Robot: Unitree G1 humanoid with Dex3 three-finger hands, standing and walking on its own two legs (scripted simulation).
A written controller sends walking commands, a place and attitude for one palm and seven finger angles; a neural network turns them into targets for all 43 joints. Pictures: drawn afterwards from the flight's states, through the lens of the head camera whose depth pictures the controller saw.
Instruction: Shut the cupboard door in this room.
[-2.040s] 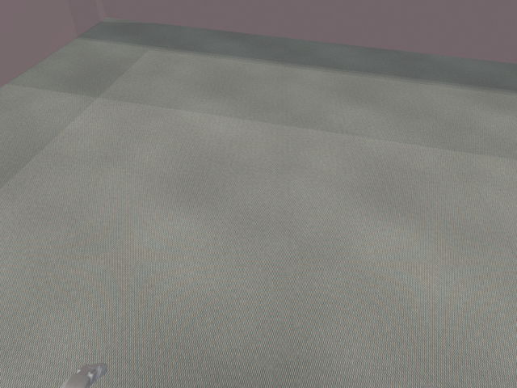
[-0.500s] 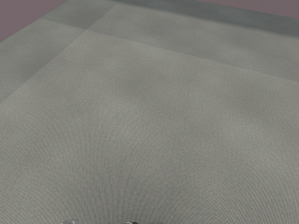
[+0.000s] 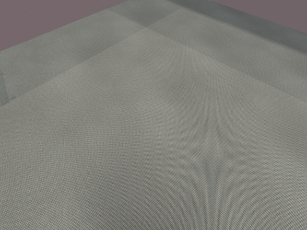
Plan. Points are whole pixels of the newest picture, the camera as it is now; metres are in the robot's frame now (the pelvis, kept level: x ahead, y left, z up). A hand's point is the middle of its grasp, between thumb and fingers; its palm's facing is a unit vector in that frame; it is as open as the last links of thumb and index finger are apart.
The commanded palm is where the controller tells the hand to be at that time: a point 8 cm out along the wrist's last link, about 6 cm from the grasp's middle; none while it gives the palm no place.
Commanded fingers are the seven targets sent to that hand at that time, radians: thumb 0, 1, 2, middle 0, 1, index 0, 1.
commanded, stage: turn or walk to find it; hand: left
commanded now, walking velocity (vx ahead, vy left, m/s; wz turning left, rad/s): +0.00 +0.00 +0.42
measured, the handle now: out of the picture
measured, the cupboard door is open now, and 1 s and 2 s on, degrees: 72 72 72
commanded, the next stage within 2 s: none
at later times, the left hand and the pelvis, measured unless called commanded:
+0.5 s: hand out of the picture +0.05 +0.20 -0.14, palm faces +0.18 -0.94 -0.28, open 7.4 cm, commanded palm none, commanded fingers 0.00 0.90 0.90 -0.20 -0.30 -0.20 -0.30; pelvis -0.03 -0.01 +0.01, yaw +9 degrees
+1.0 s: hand out of the picture -0.13 +0.18 -0.17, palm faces +0.45 -0.86 -0.23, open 7.4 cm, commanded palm none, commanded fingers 0.00 0.90 0.90 -0.20 -0.30 -0.20 -0.30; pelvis -0.07 -0.01 +0.00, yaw +24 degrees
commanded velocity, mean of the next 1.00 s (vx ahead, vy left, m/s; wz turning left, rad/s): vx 0.00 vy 0.00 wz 0.42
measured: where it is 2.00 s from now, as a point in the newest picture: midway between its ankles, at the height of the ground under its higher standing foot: outside the picture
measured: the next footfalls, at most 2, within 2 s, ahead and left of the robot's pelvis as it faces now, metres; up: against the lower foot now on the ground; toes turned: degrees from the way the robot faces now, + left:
right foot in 0.50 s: +0.03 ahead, -0.11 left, +0.00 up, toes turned +7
left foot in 1.00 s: -0.09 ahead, +0.10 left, +0.00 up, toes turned +29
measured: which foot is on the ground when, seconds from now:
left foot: down 0.00-0.50, up 0.52-0.98, down 1.00-1.00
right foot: down 0.00-0.00, up 0.02-0.48, down 0.50-1.00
